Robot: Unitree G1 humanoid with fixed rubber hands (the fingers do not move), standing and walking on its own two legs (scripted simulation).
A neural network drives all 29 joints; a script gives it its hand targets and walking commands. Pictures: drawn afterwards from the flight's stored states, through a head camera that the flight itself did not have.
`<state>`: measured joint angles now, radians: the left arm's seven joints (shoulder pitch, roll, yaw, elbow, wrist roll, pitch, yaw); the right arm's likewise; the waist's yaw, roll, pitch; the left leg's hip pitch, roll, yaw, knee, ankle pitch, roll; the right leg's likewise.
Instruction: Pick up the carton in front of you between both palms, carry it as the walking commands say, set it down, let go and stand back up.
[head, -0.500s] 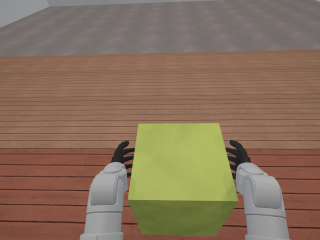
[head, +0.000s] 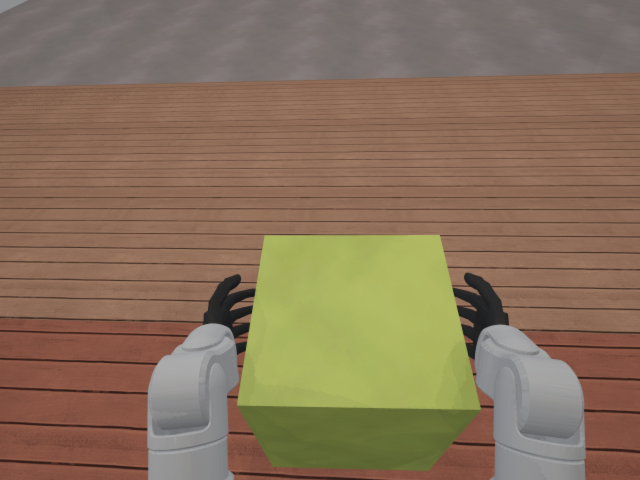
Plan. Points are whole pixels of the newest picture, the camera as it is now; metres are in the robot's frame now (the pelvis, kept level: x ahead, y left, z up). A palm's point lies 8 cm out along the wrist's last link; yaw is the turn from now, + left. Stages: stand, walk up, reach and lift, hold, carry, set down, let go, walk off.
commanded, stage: carry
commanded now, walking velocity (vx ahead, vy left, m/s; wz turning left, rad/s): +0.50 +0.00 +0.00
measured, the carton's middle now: (350, 358) +0.28 +0.01 +0.02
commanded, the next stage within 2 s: none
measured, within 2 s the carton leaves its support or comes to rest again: neither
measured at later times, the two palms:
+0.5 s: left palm (272, 168) +0.60 +0.15 +0.09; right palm (449, 169) +0.59 -0.15 +0.10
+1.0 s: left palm (304, 63) +0.99 +0.13 +0.12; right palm (431, 60) +0.99 -0.17 +0.12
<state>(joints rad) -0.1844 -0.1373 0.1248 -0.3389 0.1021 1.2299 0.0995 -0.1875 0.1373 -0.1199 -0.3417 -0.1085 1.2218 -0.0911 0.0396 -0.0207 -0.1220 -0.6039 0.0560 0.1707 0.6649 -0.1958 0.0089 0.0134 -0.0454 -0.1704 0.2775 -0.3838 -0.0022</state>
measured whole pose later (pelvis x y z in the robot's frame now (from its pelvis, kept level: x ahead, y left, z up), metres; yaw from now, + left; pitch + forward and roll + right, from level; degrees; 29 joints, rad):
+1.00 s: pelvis +0.67 -0.01 +0.00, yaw -2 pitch +4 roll +0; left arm -0.49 -0.06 0.15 -0.10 0.07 1.20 0.12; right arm -0.47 0.05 -0.17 -0.15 -0.09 1.21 -0.11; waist 0.04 0.01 -0.06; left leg -0.64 0.08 0.13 0.64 -0.06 0.05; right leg -0.05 -0.01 -0.20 0.37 -0.39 -0.02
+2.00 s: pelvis +1.03 +0.03 -0.03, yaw -1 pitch +5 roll +0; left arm -0.70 0.00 0.21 0.14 0.05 1.21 0.14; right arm -0.67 0.02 -0.23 0.10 -0.08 1.20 -0.12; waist 0.01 0.00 -0.03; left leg -0.36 -0.01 0.07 0.62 -0.22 0.06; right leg -0.35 0.00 -0.07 0.60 -0.21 -0.04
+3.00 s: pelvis +1.17 +0.05 -0.06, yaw -2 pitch +4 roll -1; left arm -0.72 0.03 0.19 0.23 0.02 1.21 0.15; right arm -0.72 0.01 -0.25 0.23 -0.08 1.19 -0.12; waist 0.04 -0.02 -0.07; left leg -0.49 0.00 0.11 0.59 -0.03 0.08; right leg -0.26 -0.03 -0.04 0.94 -0.51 0.00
